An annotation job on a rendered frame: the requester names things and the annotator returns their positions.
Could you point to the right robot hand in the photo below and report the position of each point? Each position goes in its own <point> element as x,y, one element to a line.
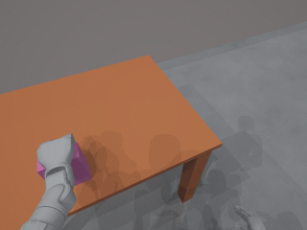
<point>253,223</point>

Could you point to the sponge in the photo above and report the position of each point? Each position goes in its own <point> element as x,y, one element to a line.
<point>80,167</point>

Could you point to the robot left forearm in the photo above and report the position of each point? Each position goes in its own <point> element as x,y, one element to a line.
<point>57,201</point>

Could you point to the left robot hand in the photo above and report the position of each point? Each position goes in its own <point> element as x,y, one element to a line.
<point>56,151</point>

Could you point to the table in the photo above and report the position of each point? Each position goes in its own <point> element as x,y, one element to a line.
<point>129,120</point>

